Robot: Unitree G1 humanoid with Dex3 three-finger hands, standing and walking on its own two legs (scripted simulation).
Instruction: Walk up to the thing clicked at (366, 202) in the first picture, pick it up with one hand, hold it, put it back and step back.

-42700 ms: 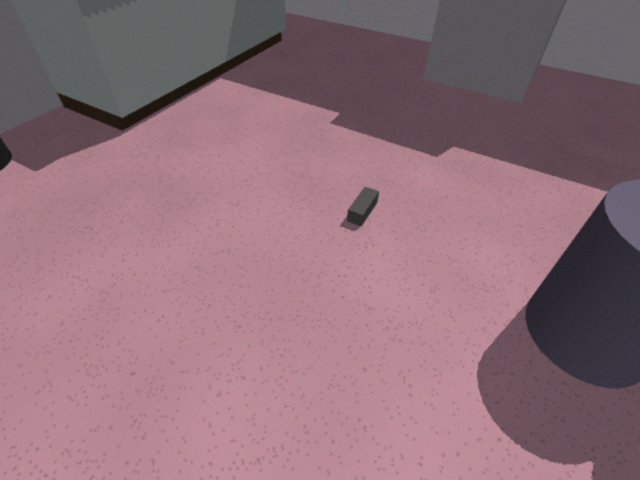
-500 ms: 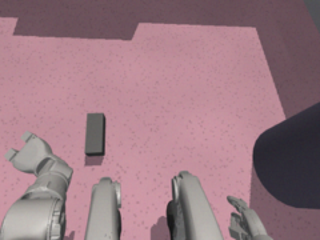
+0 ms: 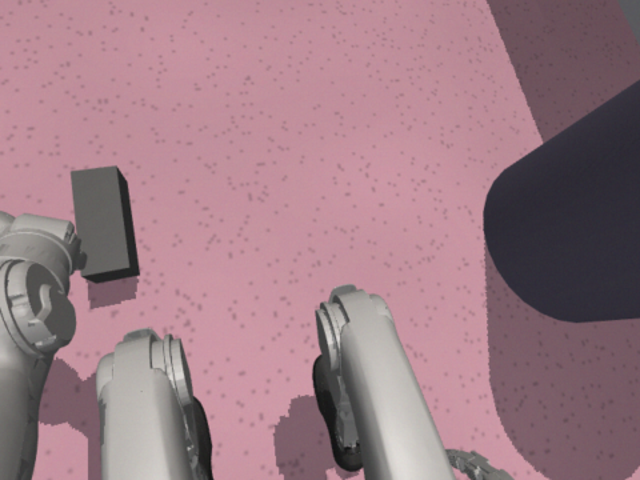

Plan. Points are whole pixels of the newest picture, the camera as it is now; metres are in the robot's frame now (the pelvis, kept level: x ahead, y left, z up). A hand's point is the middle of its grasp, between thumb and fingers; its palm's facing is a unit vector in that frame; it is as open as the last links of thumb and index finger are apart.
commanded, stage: rise first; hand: left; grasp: from above
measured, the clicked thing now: (106, 224) +0.54 +0.24 -0.34
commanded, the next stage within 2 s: approach in 0.92 s
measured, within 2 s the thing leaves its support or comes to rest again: neither
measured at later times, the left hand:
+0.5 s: hand (52, 239) +0.47 +0.27 -0.19, palm faces -0.11 -0.46 -0.88, open 13.5 cm
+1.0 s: hand (55, 233) +0.49 +0.27 -0.21, palm faces -0.14 -0.47 -0.87, open 13.7 cm
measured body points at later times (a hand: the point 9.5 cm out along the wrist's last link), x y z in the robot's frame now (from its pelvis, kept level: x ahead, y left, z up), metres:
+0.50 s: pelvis +0.01 -0.01 -0.04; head +0.27 +0.01 +0.32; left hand +0.48 +0.29 -0.14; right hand +0.00 -0.28 -0.15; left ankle +0.08 +0.13 -0.34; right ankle +0.11 -0.13 -0.34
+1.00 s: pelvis +0.01 +0.00 -0.05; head +0.27 +0.03 +0.31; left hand +0.49 +0.29 -0.16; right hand -0.01 -0.27 -0.14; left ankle +0.08 +0.13 -0.34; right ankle +0.11 -0.13 -0.34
